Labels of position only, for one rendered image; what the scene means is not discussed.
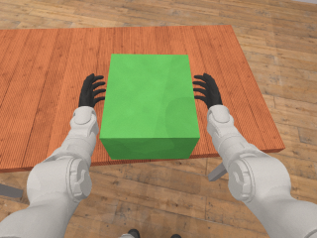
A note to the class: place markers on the right robot upper arm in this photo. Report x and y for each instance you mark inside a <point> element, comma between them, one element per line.
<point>263,185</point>

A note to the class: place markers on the robot left foot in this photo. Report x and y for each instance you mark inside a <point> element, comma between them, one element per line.
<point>135,233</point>

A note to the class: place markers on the left robot forearm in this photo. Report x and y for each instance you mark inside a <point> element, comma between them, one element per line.
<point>81,139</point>

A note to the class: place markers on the carton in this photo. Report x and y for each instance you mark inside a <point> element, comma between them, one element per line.
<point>149,109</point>

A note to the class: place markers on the right robot forearm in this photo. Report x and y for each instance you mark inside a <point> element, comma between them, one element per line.
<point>227,140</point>

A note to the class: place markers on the table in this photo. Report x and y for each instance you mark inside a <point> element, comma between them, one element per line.
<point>42,72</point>

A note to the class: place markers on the left robot upper arm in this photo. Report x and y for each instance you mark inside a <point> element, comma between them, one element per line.
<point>55,189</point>

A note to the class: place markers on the robot left hand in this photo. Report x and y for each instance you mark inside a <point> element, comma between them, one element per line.
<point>86,97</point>

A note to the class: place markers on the robot right hand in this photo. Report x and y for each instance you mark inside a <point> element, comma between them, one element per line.
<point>212,95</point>

